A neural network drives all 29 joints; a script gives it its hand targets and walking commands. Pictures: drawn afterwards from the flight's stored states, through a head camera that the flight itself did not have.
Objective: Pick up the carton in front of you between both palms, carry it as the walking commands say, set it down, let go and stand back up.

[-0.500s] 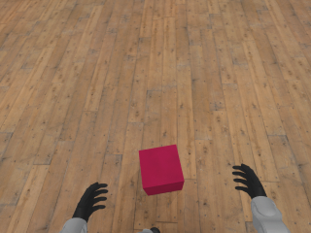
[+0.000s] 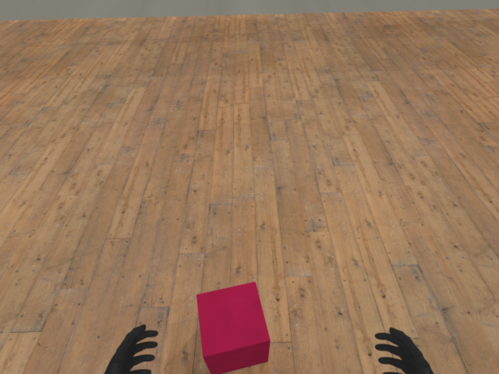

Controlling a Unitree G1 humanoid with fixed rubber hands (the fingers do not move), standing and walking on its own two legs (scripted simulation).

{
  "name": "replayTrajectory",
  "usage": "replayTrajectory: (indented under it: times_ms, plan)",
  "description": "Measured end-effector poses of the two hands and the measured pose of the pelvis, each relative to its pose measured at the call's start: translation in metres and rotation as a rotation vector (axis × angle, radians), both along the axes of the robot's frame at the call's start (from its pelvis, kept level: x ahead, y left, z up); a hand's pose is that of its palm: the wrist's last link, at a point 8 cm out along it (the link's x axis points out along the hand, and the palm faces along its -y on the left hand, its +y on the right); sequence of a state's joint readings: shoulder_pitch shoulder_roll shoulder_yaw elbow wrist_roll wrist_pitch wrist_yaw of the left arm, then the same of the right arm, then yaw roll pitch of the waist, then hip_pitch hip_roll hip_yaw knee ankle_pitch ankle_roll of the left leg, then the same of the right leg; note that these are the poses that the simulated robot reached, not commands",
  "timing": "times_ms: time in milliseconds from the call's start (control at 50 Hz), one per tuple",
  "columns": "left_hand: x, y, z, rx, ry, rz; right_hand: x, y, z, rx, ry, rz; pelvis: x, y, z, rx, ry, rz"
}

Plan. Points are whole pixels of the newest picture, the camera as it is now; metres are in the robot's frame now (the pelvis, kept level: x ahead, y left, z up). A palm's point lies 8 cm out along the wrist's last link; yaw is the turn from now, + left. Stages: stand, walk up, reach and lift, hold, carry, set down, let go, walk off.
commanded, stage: let go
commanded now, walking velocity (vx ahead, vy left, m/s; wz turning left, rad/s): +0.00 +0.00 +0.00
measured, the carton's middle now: (233, 329) +0.43 +0.09 -0.65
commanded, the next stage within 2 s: stand in 0.18 s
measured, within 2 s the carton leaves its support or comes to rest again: neither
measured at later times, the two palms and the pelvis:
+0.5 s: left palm out of the picture +0.14 +0.31 -0.10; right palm out of the picture +0.13 -0.27 -0.07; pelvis +0.01 +0.03 +0.00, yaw -2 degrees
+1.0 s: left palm out of the picture +0.13 +0.32 -0.10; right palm out of the picture +0.11 -0.27 -0.08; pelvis +0.01 +0.03 +0.00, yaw -2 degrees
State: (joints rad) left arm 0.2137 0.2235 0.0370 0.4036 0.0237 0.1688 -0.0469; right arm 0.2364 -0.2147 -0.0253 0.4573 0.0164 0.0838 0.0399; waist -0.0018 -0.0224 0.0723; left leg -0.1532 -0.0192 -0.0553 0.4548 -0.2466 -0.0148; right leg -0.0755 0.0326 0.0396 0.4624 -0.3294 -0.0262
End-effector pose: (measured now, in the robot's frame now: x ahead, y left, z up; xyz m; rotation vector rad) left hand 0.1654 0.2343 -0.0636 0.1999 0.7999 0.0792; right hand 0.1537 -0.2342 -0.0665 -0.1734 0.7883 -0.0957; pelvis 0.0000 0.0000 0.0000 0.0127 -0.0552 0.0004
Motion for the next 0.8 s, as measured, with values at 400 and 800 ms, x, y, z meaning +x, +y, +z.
replayTrajectory:
  times_ms: [400, 800]
  plan:
    - [-0.024, 0.067, -0.032, 0.111, 0.084, 0.017, -0.024, -0.030, -0.005, -0.212, 0.118, -0.048, 0.002, 0.025, -0.005, -0.017, 0.058, -0.023]
    - [-0.011, 0.080, -0.038, 0.146, 0.142, -0.002, -0.027, -0.027, -0.015, -0.211, 0.186, -0.092, 0.016, 0.034, -0.002, -0.014, 0.052, -0.038]
